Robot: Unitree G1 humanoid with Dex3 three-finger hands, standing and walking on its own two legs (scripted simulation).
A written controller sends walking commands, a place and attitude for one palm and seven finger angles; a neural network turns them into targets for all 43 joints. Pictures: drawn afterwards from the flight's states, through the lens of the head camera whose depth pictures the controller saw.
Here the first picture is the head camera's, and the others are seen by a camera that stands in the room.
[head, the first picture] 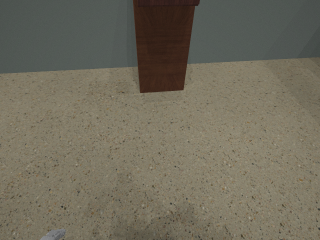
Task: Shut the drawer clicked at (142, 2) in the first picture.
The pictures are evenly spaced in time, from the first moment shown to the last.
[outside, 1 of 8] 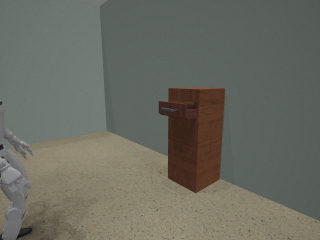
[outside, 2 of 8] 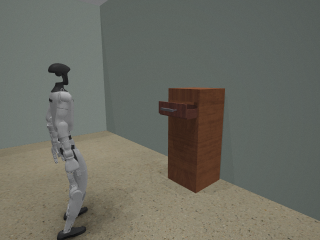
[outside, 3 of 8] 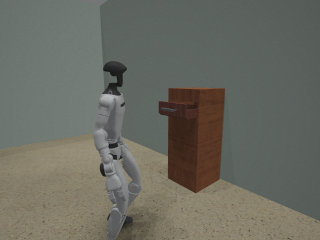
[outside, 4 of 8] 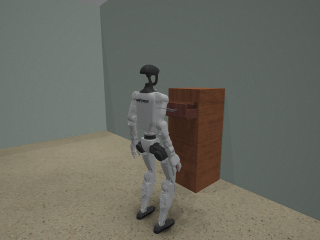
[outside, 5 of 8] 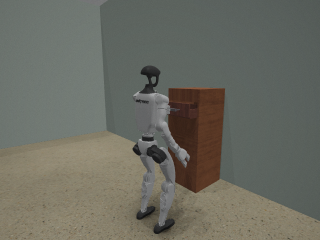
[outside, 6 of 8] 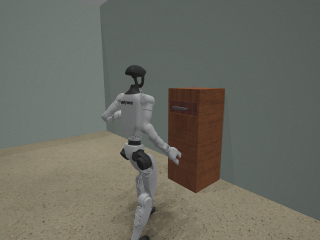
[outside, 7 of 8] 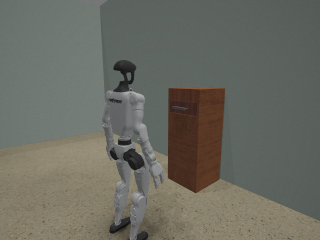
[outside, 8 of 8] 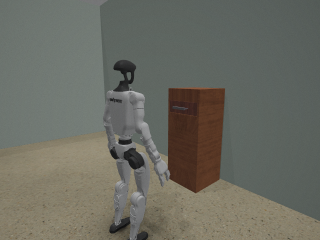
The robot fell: no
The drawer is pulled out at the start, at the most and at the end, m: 0.17 0.17 0.00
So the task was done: yes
